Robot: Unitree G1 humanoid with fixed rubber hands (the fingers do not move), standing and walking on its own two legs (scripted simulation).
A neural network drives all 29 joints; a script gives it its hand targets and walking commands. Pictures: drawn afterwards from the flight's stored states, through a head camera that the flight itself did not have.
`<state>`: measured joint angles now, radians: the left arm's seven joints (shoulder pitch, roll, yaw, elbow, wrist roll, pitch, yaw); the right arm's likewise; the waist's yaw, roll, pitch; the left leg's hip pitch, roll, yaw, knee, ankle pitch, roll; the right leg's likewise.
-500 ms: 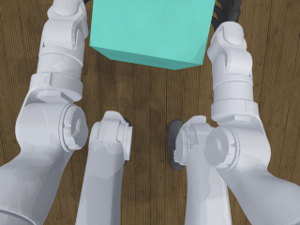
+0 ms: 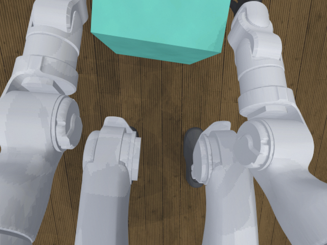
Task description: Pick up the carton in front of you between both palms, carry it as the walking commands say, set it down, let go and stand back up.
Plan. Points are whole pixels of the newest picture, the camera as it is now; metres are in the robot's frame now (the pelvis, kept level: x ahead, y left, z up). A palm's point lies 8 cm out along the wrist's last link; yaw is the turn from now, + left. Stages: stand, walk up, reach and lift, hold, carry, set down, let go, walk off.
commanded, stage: set down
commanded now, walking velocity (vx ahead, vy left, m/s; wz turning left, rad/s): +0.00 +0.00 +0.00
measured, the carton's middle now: (161, 4) +0.55 +0.04 -0.24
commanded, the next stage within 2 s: none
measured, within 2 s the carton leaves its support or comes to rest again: rests again in 0.10 s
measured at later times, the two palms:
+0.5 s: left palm out of the picture +0.55 +0.19 -0.17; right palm (249, 7) +0.54 -0.12 -0.17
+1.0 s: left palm out of the picture +0.54 +0.22 -0.20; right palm (253, 16) +0.53 -0.14 -0.19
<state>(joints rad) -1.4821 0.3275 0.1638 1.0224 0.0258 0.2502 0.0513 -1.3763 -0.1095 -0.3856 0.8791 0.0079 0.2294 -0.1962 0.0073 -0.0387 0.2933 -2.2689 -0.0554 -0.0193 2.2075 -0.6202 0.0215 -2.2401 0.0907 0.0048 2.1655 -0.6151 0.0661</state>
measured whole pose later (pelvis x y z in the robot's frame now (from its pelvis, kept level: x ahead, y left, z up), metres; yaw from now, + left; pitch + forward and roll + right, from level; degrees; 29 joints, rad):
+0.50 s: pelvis -0.01 +0.00 -0.01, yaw +0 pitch +34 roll -3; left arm -1.56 0.35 0.28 1.07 0.12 0.24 -0.08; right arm -1.47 -0.16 -0.45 0.98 -0.05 0.20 -0.09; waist 0.02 -0.06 0.42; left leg -2.22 -0.04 -0.02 2.25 -0.61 0.02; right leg -2.21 0.11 0.00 2.20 -0.59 0.06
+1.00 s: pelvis -0.01 +0.00 -0.01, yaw +0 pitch +31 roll -3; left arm -1.56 0.46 0.16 1.19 -0.04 0.11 0.00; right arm -1.51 -0.24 -0.32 1.11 0.05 0.10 -0.13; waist 0.00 -0.04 0.52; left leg -2.18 -0.04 -0.02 2.27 -0.63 0.02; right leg -2.16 0.10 0.00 2.23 -0.62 0.07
